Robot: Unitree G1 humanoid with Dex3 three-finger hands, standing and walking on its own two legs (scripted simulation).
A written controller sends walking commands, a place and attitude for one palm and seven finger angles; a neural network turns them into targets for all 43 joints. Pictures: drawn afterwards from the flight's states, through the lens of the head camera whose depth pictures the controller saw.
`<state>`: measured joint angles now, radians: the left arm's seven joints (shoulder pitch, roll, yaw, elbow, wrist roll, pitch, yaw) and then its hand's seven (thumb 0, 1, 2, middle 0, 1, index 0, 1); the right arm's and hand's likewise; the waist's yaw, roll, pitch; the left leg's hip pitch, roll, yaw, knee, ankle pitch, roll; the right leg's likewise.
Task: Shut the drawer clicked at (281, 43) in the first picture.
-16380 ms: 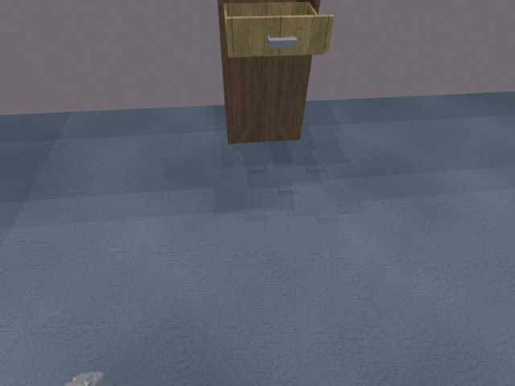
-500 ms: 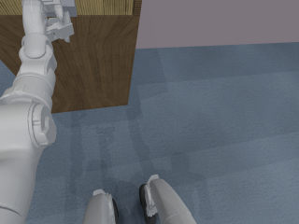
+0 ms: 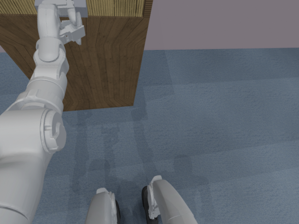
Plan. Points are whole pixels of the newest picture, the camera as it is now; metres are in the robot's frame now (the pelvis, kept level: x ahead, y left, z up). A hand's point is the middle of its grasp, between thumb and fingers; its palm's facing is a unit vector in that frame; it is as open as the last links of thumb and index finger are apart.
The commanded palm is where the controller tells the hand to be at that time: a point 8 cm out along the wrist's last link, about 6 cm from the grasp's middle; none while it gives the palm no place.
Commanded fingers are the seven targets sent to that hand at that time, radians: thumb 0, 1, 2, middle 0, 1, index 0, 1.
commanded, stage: pull the fist back off the drawer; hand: left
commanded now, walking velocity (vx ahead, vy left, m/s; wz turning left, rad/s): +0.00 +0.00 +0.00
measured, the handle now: (62, 0) +0.66 +0.11 +0.09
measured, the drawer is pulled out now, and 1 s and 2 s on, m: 0.00 0.00 0.00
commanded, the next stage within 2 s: draw the hand back to the body in 0.20 s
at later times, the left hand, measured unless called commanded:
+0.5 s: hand (67, 32) +0.54 +0.10 +0.11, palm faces +0.01 -1.00 -0.05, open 3.3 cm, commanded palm +0.48 +0.15 +0.12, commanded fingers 0.00 0.90 0.90 -1.40 -1.60 -1.40 -1.60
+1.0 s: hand (6, 93) +0.36 +0.16 +0.19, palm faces +0.11 -0.97 -0.21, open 3.3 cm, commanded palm +0.32 +0.21 +0.20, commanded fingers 0.00 0.90 0.90 -1.40 -1.60 -1.40 -1.60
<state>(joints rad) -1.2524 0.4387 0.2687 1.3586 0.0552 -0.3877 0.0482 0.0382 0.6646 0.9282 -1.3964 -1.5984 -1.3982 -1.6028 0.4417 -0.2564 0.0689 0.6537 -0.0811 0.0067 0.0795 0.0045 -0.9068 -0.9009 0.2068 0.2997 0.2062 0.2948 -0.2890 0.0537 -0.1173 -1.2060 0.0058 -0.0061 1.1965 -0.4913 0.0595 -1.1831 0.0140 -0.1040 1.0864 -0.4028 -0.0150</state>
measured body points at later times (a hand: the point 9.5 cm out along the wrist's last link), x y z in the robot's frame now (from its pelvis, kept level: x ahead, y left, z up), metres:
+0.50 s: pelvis +0.05 -0.02 +0.04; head +0.17 -0.02 +0.48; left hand +0.53 +0.16 +0.12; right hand +0.05 -0.27 -0.08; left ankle +0.02 +0.08 -0.64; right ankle +0.05 -0.12 -0.64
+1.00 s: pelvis +0.05 -0.02 +0.09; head +0.06 -0.03 +0.54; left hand +0.35 +0.21 +0.20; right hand +0.25 -0.23 +0.01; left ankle +0.02 +0.08 -0.64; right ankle +0.05 -0.12 -0.64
